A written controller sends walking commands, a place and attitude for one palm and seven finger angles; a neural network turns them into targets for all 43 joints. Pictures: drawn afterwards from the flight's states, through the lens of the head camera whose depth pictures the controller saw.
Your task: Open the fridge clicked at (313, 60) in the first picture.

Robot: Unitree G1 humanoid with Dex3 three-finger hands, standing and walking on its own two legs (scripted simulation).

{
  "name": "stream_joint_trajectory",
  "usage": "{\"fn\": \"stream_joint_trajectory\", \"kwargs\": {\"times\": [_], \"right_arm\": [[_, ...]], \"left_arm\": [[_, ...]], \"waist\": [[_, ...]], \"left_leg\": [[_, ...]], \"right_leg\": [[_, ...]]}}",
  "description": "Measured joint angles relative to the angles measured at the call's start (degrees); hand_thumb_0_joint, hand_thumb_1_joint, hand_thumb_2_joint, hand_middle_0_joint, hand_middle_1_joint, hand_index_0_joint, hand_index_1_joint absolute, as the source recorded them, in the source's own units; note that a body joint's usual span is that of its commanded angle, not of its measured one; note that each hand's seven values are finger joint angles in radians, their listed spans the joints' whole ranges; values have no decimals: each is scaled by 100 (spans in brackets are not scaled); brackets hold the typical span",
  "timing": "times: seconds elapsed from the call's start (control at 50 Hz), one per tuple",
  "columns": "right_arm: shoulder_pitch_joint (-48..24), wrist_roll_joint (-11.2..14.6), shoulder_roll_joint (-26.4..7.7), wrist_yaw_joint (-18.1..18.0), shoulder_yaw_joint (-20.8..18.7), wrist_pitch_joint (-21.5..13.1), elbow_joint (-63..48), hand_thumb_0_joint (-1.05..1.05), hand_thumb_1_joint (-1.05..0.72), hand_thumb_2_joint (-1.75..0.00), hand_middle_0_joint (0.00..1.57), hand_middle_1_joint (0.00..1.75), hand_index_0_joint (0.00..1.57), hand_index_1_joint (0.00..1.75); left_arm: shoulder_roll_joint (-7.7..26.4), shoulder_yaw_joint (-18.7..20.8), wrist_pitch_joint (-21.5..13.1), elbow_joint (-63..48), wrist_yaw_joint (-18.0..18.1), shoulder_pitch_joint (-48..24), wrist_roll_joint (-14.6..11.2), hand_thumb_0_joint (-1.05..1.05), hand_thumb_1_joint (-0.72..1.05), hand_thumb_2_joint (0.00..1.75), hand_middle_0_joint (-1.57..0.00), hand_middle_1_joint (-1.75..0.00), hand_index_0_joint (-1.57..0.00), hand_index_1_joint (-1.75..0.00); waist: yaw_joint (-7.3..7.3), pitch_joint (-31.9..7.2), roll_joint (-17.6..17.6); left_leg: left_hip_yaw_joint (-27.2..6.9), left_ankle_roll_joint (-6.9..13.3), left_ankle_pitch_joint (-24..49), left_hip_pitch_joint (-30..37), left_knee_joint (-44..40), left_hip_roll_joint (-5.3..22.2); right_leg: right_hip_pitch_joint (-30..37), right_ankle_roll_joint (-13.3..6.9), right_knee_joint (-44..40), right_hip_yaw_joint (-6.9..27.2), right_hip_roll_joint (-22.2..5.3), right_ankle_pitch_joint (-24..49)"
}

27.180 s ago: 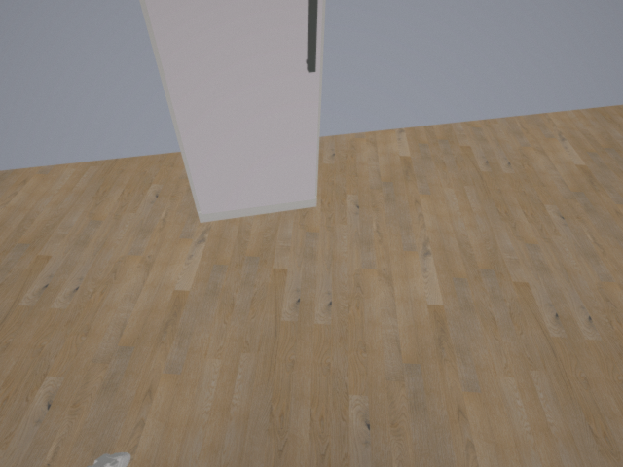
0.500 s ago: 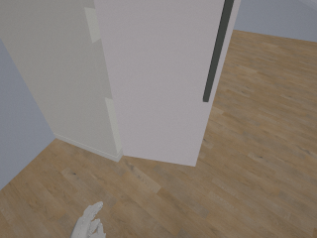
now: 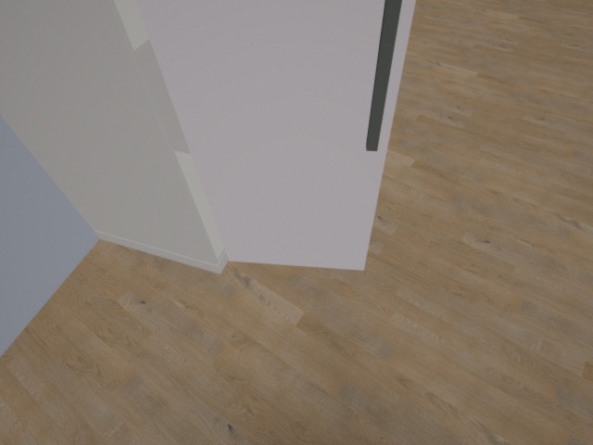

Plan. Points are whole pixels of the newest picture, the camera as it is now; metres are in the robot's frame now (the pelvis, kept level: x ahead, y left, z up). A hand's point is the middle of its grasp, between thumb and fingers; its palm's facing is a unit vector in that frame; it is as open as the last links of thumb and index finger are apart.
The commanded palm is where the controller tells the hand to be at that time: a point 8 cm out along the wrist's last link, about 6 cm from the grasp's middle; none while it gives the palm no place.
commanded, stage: let the arm hang, fingers relaxed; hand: right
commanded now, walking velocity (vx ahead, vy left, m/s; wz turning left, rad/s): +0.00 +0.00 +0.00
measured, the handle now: (387, 31) +0.74 -0.12 +0.18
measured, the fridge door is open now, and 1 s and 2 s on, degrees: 77 77 77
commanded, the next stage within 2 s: look to check the result in 0.64 s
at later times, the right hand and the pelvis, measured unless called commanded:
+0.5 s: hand out of the picture +0.09 -0.27 -0.15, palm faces -0.02 +0.94 -0.34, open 7.4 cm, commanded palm none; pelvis +0.00 -0.02 +0.01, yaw +1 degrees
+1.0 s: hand out of the picture +0.10 -0.25 -0.15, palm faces -0.05 +0.95 -0.32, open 7.4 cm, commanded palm none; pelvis +0.03 -0.01 +0.01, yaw +1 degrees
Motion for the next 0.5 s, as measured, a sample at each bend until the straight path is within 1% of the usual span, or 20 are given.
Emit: {"fn": "stream_joint_trajectory", "kwargs": {"times": [0.12, 0.22, 0.34, 0.5], "right_arm": [[-137, 1, -214, -18, -56, -55, 326, 1, -92, -89, 21, 30, 20, 30], [-364, -16, -374, -23, -88, -105, 327, 0, -91, -89, 21, 30, 20, 30], [-653, -32, -500, -17, -100, -169, 212, 0, -91, -89, 20, 30, 20, 30], [-902, -38, -569, 9, -65, -223, 112, 0, -91, -89, 20, 30, 20, 30]], "left_arm": [[-128, -19, -43, 222, -16, -91, -13, 1, 91, 89, -20, -30, -20, -30], [-132, -2, -77, 224, -65, -281, -3, 1, 91, 89, -20, -30, -20, -30], [15, 26, -126, 199, -112, -510, 5, 1, 90, 89, -20, -30, -20, -30], [305, 47, -172, 199, -134, -724, 5, 1, 90, 89, -20, -30, -20, -30]], "waist": [[-9, -41, -157], [2, -140, -281], [13, -278, -347], [39, -340, -304]], "left_leg": [[-45, -54, 179, 172, -301, 54], [-90, -101, 214, 195, -339, 126], [-136, -152, 211, 206, -341, 207], [-174, -189, 213, 253, -410, 261]], "right_leg": [[178, -59, -297, -45, 44, 172], [261, -111, -450, -96, 108, 265], [346, -161, -601, -146, 181, 335], [450, -186, -779, -182, 229, 388]]}}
